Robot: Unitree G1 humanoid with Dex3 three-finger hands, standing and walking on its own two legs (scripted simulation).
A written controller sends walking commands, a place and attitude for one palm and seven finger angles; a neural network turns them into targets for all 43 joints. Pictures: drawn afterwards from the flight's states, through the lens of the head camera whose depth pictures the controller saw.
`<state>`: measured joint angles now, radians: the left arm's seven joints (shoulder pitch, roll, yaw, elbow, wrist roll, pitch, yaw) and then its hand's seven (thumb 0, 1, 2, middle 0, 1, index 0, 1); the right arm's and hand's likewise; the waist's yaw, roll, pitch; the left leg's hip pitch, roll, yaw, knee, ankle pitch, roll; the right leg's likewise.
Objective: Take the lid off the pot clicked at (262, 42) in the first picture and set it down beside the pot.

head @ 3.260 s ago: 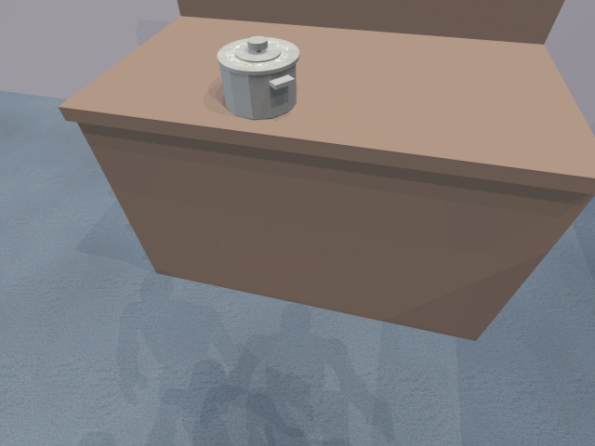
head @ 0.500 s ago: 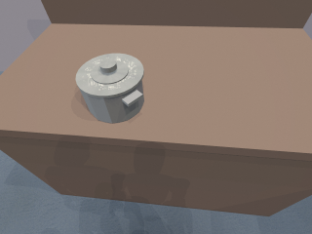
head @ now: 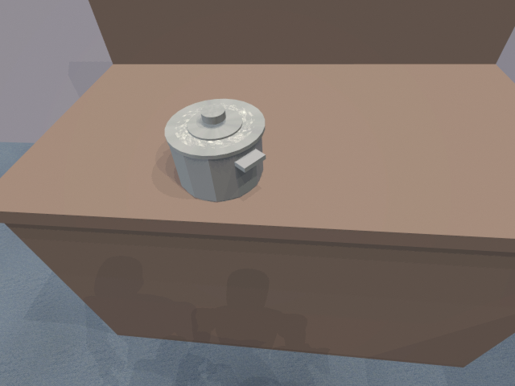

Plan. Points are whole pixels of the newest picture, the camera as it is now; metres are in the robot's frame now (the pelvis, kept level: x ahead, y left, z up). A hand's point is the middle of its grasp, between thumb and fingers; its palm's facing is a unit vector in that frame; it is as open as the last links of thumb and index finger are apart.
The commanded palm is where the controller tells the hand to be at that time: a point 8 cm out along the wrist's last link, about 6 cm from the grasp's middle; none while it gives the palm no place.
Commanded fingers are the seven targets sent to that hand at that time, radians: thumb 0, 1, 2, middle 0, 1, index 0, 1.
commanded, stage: come to a stop and stand still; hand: left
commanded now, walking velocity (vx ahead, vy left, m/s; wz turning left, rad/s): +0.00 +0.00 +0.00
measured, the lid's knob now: (213, 114) +0.54 +0.12 +0.17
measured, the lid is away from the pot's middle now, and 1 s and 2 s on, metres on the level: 0.00 0.00 0.00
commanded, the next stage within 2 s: look again from close up in 0.08 s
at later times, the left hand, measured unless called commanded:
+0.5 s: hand out of the picture +0.04 +0.16 -0.16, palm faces +0.01 -0.97 -0.26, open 7.3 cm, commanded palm none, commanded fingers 0.00 0.90 0.90 -0.20 -0.30 -0.20 -0.30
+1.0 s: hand out of the picture +0.03 +0.15 -0.16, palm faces +0.03 -0.97 -0.25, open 7.3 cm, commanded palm +0.10 +0.19 -0.05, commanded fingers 0.00 0.90 0.90 -0.29 -0.40 -0.29 -0.40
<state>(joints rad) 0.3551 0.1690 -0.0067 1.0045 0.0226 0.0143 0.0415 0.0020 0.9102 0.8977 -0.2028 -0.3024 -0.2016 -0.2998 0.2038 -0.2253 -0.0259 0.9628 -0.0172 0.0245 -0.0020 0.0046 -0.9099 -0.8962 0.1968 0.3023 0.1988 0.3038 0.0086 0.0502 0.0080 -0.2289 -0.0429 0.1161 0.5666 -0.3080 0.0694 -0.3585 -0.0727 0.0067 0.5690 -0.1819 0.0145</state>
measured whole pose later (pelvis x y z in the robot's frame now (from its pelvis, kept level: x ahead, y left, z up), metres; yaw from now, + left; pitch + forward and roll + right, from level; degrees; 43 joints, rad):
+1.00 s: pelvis +0.02 -0.03 +0.01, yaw +0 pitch -1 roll +1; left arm 0.30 0.13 0.01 1.07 0.02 -0.01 0.05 0.00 0.92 0.90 -0.20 -0.30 -0.20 -0.30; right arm 0.32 -0.14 -0.02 1.10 -0.01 -0.01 -0.01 0.00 -0.91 -0.90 0.20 0.30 0.20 0.30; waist -0.01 0.04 0.03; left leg -0.18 0.00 0.10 0.49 -0.28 0.02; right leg -0.32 -0.03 -0.01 0.51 -0.17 0.00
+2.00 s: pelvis +0.06 -0.02 +0.01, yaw +4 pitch -3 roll -1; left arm 0.73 0.28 0.20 -0.42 0.01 -0.11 0.08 0.01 0.90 0.90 -1.30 -1.50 -1.30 -1.50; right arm 0.17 -0.20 -0.02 0.62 0.01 -0.24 -0.05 0.01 -0.91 -0.90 0.20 0.30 0.20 0.30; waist 0.08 0.06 0.00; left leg -0.10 -0.01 0.02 0.49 -0.34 0.03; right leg -0.19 -0.04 -0.09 0.47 -0.23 0.01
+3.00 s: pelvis +0.04 -0.02 +0.01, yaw +4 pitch +1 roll +0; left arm 0.36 0.77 0.23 -0.45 0.66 0.03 -0.27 0.00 0.49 1.16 -1.20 -1.05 -1.20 -1.05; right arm 0.12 -0.32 0.00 0.52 0.05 0.04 -0.01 0.01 -0.91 -0.90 0.20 0.30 0.20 0.30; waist 0.09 0.16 -0.02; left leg -0.19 -0.02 0.02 0.47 -0.29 0.03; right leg -0.28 -0.05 -0.09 0.44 -0.18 0.01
